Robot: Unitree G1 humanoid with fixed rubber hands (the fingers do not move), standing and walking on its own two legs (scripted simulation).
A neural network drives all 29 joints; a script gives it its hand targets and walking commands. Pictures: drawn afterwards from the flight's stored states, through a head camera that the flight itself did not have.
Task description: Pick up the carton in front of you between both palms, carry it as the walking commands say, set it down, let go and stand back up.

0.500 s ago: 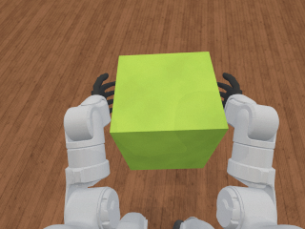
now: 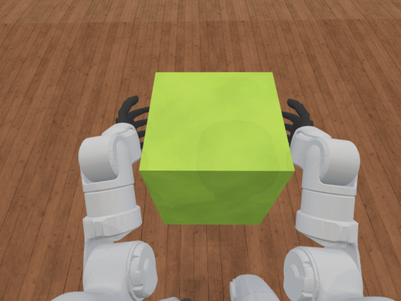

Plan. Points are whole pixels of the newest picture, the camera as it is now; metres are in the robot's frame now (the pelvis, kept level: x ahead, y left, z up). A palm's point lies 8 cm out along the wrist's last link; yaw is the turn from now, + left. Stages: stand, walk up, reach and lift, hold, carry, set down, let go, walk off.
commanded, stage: carry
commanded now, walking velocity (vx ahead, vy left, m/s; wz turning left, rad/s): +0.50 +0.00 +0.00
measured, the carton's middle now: (212, 156) +0.36 -0.02 +0.06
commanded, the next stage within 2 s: none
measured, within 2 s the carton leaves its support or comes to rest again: neither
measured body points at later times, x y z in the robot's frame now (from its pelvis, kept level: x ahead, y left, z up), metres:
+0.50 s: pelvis +0.29 -0.06 +0.03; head +0.35 -0.07 +0.48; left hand +0.65 +0.13 +0.16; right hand +0.68 -0.17 +0.15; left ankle +0.30 +0.07 -0.62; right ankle +0.32 -0.13 -0.71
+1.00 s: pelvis +0.58 -0.02 +0.05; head +0.62 +0.00 +0.50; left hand +0.96 +0.13 +0.18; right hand +0.94 -0.18 +0.19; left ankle +0.55 +0.06 -0.69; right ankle +0.65 -0.15 -0.60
